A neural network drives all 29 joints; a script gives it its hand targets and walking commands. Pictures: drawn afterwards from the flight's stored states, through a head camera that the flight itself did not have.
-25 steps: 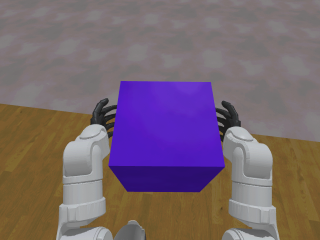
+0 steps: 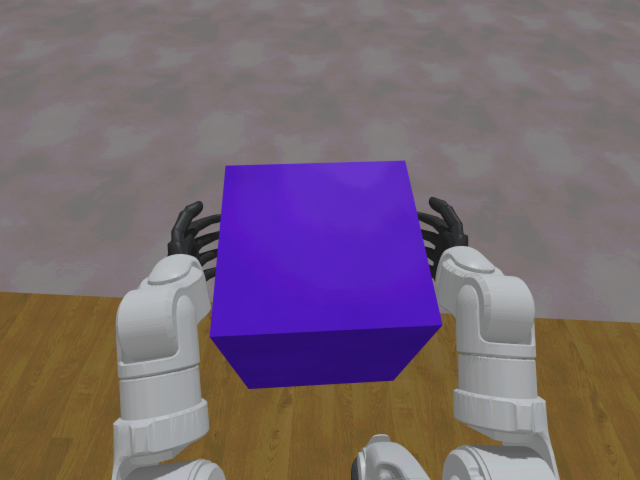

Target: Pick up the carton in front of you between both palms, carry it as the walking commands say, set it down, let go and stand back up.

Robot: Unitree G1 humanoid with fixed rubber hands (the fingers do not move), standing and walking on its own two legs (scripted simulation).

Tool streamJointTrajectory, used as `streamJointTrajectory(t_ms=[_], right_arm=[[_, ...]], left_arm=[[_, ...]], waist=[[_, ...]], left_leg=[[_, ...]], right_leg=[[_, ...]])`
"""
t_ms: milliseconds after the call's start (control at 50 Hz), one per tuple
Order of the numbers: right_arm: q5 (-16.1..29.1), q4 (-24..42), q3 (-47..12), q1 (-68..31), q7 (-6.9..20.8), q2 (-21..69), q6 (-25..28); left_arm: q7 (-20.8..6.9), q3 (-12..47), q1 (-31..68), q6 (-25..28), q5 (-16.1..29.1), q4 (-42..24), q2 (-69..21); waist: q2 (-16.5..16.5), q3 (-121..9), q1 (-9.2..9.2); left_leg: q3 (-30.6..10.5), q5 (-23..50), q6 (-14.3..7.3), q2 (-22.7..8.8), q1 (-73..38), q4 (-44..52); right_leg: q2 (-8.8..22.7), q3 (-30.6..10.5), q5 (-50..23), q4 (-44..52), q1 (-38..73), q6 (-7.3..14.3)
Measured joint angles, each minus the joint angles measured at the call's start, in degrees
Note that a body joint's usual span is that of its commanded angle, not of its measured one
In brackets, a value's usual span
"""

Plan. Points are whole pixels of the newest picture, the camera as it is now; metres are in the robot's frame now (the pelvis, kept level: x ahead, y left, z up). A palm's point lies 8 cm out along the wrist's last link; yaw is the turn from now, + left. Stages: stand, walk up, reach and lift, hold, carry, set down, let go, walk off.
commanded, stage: carry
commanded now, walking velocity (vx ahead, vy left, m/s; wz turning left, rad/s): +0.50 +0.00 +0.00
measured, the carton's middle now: (319, 285) +0.35 -0.01 +0.03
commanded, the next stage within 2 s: none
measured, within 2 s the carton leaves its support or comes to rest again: neither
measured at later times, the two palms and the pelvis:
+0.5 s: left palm (220, 129) +0.63 +0.13 +0.08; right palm (397, 125) +0.64 -0.17 +0.07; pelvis +0.30 -0.04 -0.02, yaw +1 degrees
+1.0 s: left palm (228, 57) +0.95 +0.14 +0.04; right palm (363, 58) +0.93 -0.16 +0.05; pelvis +0.60 +0.01 -0.04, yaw -1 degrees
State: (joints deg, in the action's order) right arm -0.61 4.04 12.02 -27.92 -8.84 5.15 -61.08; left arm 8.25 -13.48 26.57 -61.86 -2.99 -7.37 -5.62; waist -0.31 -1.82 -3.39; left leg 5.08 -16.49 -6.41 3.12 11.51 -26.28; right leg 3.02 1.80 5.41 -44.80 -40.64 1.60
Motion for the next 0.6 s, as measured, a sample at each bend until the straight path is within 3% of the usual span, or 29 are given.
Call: streamJointTrajectory(t_ms=[120, 140, 160, 220, 260, 440, 520, 600], right_arm=[[-0.47, -1.04, -0.63, -1.25, -0.03, -0.51, -1.83], [-0.50, -1.40, -0.44, -1.32, -0.02, -0.82, -2.33], [-0.36, -2.08, -0.36, -1.66, 0.00, -1.49, -2.68], [0.17, -4.43, 0.12, -1.92, 0.02, -2.84, -3.21], [-0.73, -4.97, 0.63, -1.08, -0.01, -1.64, -3.67], [-2.85, 0.36, 1.55, 0.65, 0.06, 1.30, -1.30], [-2.54, 3.15, 1.40, 1.29, 0.07, 0.91, -1.36], [-2.35, 3.93, 1.62, 1.59, 0.12, 0.24, -2.55]], left_arm=[[-0.05, -0.13, 0.80, -1.91, 0.02, 0.57, 0.74], [-0.06, -0.02, 1.40, -2.18, -0.16, 1.63, 0.71], [-0.07, -0.04, 1.94, -2.03, -0.46, 2.92, 0.40], [-0.05, 0.41, 3.19, -1.55, -1.29, 6.97, 0.07], [0.00, 0.37, 1.97, -1.85, -0.81, 7.68, 0.27], [0.23, 0.32, 1.12, 1.54, 2.43, 5.31, 0.96], [0.30, 0.94, 1.92, 1.66, 2.71, 4.09, 0.89], [0.31, 1.52, 2.72, 0.93, 2.29, 4.74, 0.66]], waist=[[-0.46, -3.04, -0.08], [-0.68, -3.53, 0.20], [0.06, -3.96, 1.02], [1.62, -2.90, 3.88], [0.94, -2.13, 5.09], [0.26, 0.85, 6.79], [0.43, 0.23, 6.95], [1.00, -1.62, 7.20]], left_leg=[[-0.81, -9.57, 1.81, 0.46, -7.40, -3.67], [-0.43, -11.69, 2.14, 0.45, -7.43, -7.93], [0.14, -12.22, 2.49, -0.40, -5.90, -14.43], [-3.56, -12.67, 3.70, -0.22, 5.19, -40.39], [-4.08, -10.26, 3.49, -0.43, 11.94, -47.03], [-4.71, 0.73, 4.64, -6.12, 29.55, -31.88], [-3.89, 8.89, 4.43, -6.52, 30.42, -22.95], [-1.54, 15.86, 3.67, -5.00, 26.95, -11.43]], right_leg=[[-2.98, 4.09, -10.31, 17.59, 8.46, 2.42], [-3.32, 4.82, -11.27, 19.77, 11.24, 2.75], [-3.94, 5.10, -7.19, 18.50, 12.31, 3.63], [-5.42, 5.74, 0.40, 10.48, 11.24, 5.00], [-5.63, 5.43, 1.85, 10.34, 12.94, 5.17], [-6.20, 4.58, 7.09, 15.79, 22.57, 5.25], [-6.36, 3.54, 10.31, 17.73, 27.61, 4.38], [-6.65, 2.69, 15.00, 18.45, 33.17, 3.36]])
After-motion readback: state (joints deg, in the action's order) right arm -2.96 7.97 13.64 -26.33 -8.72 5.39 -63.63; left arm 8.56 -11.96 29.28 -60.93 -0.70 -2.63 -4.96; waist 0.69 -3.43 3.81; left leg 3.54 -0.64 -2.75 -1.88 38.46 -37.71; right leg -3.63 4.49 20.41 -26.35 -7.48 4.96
